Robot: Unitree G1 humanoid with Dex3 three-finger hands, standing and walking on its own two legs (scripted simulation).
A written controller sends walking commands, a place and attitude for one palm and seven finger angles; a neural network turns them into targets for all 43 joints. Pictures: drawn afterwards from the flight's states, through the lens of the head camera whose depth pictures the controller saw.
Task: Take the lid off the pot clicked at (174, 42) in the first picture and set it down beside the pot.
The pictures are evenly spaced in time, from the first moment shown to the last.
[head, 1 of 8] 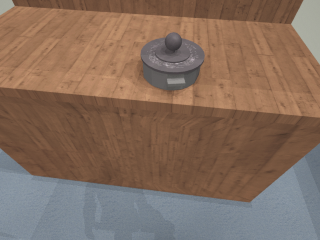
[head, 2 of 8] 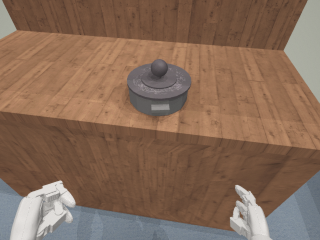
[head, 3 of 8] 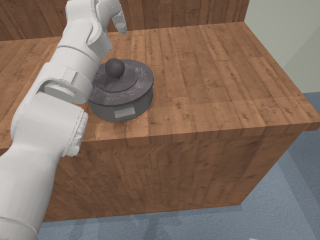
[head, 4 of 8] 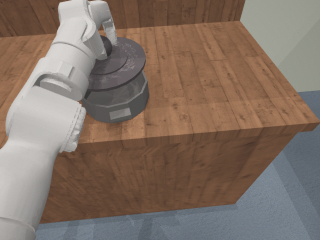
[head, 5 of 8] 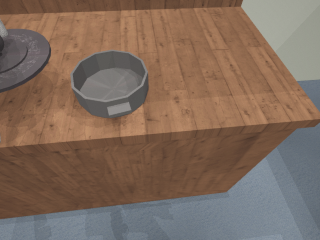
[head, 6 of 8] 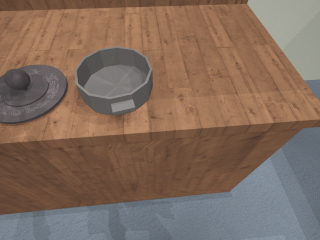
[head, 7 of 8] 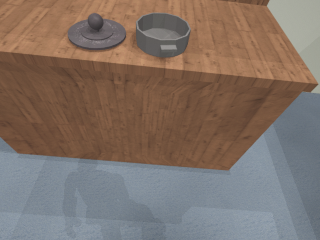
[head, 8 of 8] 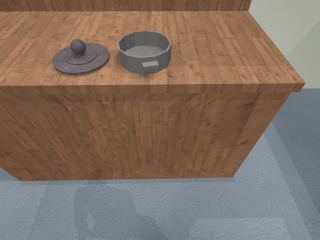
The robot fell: no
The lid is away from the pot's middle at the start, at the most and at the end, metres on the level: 0.00 0.25 0.24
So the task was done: yes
